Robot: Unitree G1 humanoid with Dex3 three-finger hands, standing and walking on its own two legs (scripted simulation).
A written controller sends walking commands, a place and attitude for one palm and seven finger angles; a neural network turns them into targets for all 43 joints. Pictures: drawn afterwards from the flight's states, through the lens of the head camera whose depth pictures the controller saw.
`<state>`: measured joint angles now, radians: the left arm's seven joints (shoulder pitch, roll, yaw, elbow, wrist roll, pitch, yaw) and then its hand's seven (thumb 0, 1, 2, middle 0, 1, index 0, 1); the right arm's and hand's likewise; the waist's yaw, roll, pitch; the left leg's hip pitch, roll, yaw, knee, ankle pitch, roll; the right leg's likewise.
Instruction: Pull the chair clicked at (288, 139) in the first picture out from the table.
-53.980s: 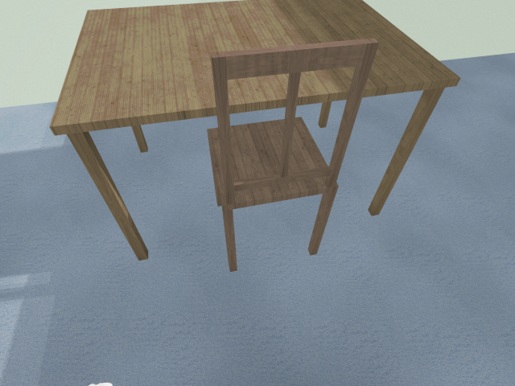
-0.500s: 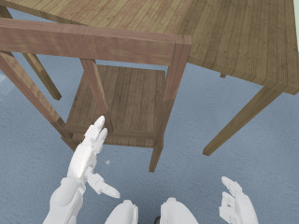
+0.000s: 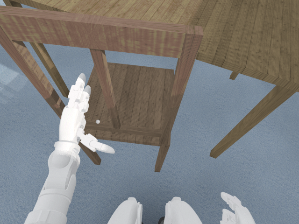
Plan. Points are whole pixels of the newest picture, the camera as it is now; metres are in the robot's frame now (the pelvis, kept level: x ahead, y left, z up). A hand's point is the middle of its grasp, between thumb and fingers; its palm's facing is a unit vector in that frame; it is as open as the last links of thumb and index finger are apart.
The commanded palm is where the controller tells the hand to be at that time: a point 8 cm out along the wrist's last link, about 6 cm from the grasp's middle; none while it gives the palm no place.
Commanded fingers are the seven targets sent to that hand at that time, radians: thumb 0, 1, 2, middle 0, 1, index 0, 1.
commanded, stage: push the fingers through the gap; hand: left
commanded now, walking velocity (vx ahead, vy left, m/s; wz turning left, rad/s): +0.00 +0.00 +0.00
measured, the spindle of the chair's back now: (109, 98) +0.43 +0.13 +0.06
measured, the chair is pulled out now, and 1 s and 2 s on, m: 0.15 0.15 0.15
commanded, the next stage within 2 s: hook a spindle and tug to test in 0.80 s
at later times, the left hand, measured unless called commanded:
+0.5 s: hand (116, 126) +0.37 +0.11 +0.00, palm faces -0.08 -1.00 +0.02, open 17.0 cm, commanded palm +0.37 +0.17 +0.02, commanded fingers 0.00 -0.50 0.30 -0.06 -0.08 -0.06 -0.08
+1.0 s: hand (107, 111) +0.40 +0.14 +0.04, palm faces -0.03 -1.00 -0.08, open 16.9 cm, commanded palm +0.37 +0.18 +0.02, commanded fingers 0.00 -0.50 0.30 -0.17 -0.41 -0.17 -0.41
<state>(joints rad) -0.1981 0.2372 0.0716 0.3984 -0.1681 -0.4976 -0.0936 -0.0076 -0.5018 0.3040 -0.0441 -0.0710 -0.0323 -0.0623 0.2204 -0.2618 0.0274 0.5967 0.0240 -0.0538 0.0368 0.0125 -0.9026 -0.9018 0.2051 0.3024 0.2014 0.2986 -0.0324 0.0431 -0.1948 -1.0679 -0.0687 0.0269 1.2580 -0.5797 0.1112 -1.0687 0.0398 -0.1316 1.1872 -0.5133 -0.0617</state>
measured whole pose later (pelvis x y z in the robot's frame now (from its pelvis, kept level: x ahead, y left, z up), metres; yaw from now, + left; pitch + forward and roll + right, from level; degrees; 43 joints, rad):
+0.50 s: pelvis +0.00 -0.01 +0.00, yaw -1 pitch +24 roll -3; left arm -0.26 0.19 0.09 0.53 -0.17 -0.41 -0.09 -0.01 -0.50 0.30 -0.04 -0.07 -0.05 -0.08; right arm 0.23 -0.26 0.01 0.56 0.02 -0.02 0.03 0.01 -0.90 -0.90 0.21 0.30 0.20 0.30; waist -0.09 0.04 -0.15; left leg -1.09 -0.05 0.05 1.24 -0.57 0.10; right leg -1.10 0.06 -0.11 1.18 -0.49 -0.07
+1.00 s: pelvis -0.01 -0.01 +0.00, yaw -1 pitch +23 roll -3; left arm -0.40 0.27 0.13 0.66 -0.13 -0.53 -0.09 -0.01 -0.50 0.30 -0.07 -0.11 -0.07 -0.11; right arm 0.23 -0.27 0.02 0.61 0.01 -0.02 0.05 0.01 -0.90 -0.90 0.20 0.30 0.20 0.30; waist -0.07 0.03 -0.19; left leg -1.10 -0.05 0.03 1.27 -0.58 0.10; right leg -1.11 0.05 -0.13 1.21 -0.51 -0.08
